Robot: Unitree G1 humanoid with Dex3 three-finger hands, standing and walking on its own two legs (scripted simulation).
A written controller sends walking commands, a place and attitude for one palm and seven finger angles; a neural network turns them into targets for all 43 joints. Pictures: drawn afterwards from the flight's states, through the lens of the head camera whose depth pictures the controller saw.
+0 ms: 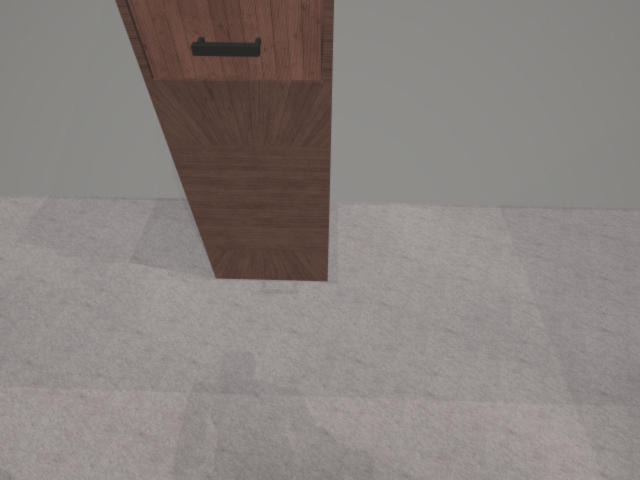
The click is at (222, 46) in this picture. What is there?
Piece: drawer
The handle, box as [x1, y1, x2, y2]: [191, 37, 260, 56]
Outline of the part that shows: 191,44 193,55 258,56 260,38 256,38 253,43 205,42 203,37 199,37 196,42 193,42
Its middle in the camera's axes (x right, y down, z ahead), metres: -0.20 -0.40 +0.81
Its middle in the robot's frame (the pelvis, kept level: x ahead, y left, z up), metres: +0.89 +0.24 +0.13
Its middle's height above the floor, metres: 0.90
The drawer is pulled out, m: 0.00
